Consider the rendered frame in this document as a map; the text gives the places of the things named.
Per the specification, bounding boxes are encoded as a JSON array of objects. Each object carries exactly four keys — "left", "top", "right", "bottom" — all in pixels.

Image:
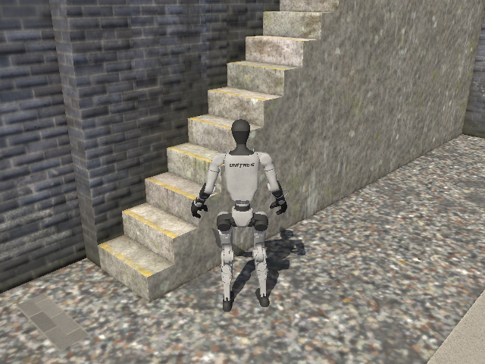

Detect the left robot shin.
[{"left": 221, "top": 250, "right": 233, "bottom": 301}]

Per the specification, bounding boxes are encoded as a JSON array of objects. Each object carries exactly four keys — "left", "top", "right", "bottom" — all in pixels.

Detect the left robot forearm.
[{"left": 194, "top": 183, "right": 210, "bottom": 207}]

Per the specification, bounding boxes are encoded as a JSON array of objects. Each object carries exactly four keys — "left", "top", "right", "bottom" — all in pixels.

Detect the robot right upper arm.
[{"left": 257, "top": 152, "right": 280, "bottom": 193}]

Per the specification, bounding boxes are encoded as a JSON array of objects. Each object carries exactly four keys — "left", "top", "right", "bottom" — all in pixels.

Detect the right robot forearm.
[{"left": 272, "top": 180, "right": 286, "bottom": 205}]

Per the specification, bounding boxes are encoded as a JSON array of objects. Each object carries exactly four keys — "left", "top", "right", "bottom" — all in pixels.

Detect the robot left hand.
[{"left": 191, "top": 200, "right": 208, "bottom": 218}]

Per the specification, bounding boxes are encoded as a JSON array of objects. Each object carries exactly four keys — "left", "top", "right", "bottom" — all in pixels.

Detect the left robot thigh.
[{"left": 217, "top": 212, "right": 234, "bottom": 264}]

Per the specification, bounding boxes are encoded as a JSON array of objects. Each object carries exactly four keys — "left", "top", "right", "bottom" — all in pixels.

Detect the robot right hand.
[{"left": 270, "top": 201, "right": 287, "bottom": 215}]

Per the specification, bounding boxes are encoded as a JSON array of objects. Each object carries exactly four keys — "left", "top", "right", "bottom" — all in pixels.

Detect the robot left upper arm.
[{"left": 204, "top": 153, "right": 226, "bottom": 195}]

